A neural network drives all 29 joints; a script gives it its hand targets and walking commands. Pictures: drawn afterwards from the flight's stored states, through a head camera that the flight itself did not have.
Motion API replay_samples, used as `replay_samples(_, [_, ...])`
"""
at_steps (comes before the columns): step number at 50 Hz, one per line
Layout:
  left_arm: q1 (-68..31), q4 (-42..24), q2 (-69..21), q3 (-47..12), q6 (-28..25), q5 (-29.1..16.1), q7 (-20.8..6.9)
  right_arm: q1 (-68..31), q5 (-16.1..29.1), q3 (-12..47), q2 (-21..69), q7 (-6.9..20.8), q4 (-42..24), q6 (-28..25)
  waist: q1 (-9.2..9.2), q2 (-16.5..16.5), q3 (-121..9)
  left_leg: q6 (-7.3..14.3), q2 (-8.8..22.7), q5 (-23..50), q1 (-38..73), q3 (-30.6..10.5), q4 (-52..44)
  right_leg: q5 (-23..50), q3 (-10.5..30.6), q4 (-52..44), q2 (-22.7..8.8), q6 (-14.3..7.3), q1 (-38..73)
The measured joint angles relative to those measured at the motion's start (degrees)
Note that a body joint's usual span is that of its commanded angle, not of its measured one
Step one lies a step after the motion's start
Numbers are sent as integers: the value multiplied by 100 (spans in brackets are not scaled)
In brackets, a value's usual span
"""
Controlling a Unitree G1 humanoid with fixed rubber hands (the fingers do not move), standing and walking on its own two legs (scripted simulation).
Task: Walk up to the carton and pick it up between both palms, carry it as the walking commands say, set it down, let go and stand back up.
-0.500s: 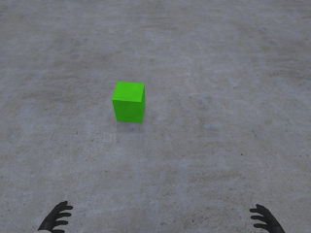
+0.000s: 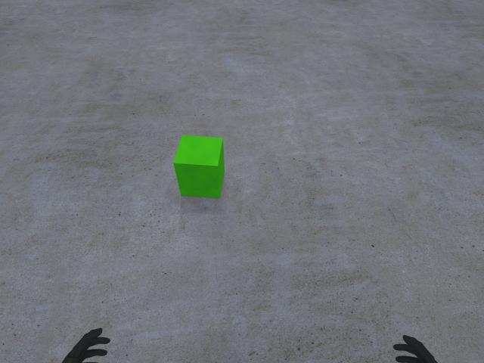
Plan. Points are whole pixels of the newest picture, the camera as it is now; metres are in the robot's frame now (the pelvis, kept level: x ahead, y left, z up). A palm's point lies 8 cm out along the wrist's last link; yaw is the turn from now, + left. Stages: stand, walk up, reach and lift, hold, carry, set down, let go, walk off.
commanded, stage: stand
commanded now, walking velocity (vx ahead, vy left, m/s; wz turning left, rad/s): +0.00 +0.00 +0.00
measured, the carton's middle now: (201, 167) +1.11 +0.26 -0.65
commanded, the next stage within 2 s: walk up in 0.96 s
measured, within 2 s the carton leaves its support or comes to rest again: neither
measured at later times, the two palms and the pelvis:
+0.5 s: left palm out of the picture +0.10 +0.31 -0.10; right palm out of the picture +0.10 -0.30 -0.10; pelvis +0.00 +0.01 +0.01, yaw +0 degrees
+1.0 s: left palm out of the picture +0.09 +0.32 -0.10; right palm out of the picture +0.11 -0.29 -0.10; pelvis +0.01 +0.01 +0.01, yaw +0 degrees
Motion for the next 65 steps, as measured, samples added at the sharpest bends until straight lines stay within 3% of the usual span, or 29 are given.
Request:
replay_samples(27, [3,469,60,-6,38,-7,15,-19,18,21,-6,-20,542,38,16,-12,-2,52,-51,282,301,33,-575,297,30,-587,-50,69,301])
replay_samples(58, [19,552,59,21,88,10,34,-66,33,-31,-33,-21,632,67,21,-42,-20,101,-96,255,375,34,-617,294,31,-685,-95,124,406])
replay_samples(63, [320,94,191,274,-95,117,-108,364,-98,-282,-178,242,240,83,-2,27,-230,306,-125,-697,-20,-120,269,-692,-118,45,-94,-121,150])
replay_samples(65, [480,-67,301,399,-193,143,-112,513,-110,-384,-275,313,108,104,27,80,-313,299,-116,-942,-294,-159,860,-365,-193,83,-88,-105,132])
